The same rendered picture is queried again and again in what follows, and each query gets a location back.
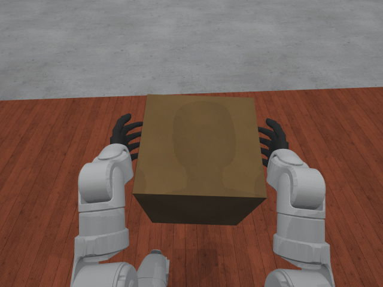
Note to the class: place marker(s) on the left robot thigh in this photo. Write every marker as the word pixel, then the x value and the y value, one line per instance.
pixel 153 271

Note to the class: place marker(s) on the robot left forearm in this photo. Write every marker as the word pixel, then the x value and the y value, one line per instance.
pixel 101 201

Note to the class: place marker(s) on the robot right hand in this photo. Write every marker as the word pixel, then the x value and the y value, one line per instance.
pixel 278 139

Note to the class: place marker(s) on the robot left hand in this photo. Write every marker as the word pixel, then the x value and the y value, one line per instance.
pixel 119 134

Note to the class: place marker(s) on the robot right forearm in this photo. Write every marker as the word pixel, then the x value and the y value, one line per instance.
pixel 301 208

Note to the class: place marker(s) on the left robot shin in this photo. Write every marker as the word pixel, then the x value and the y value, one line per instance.
pixel 155 251

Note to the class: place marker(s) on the left robot upper arm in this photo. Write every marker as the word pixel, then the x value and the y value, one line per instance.
pixel 116 274

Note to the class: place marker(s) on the carton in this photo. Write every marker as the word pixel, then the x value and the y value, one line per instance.
pixel 199 160

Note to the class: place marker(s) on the right robot upper arm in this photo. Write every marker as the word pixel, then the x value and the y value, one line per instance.
pixel 295 278

